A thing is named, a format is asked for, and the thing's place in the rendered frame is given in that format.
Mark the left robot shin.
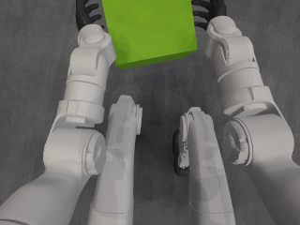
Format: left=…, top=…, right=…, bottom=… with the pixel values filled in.
left=108, top=95, right=136, bottom=121

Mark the carton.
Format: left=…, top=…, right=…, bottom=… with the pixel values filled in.
left=101, top=0, right=198, bottom=69

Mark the robot right forearm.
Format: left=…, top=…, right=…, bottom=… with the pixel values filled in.
left=203, top=16, right=294, bottom=148

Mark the left robot hand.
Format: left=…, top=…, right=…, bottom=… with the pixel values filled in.
left=75, top=0, right=105, bottom=32

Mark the right robot hand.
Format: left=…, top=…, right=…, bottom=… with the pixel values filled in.
left=191, top=0, right=227, bottom=31

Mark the robot left forearm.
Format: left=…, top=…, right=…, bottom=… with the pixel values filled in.
left=43, top=23, right=116, bottom=166

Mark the right robot upper arm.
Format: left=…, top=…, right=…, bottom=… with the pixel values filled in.
left=221, top=113, right=300, bottom=225

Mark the left robot thigh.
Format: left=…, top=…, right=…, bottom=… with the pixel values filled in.
left=86, top=100, right=143, bottom=225

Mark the left robot upper arm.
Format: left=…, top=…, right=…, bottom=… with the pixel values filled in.
left=0, top=127, right=107, bottom=225

